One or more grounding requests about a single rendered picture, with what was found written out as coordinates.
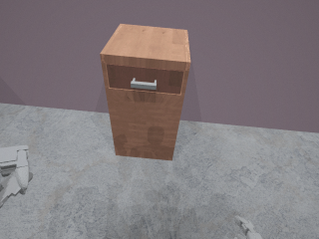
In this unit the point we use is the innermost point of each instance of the right robot hand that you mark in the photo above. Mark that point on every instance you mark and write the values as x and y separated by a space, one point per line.
247 228

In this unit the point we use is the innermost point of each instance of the handle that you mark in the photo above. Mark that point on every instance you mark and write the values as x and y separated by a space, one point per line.
143 85

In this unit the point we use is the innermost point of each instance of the cabinet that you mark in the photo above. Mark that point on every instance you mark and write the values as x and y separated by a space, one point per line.
145 124

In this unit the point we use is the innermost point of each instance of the drawer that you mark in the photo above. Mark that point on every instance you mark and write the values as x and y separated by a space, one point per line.
169 81

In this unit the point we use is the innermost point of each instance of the left robot hand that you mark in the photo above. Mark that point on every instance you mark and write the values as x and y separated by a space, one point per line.
14 164

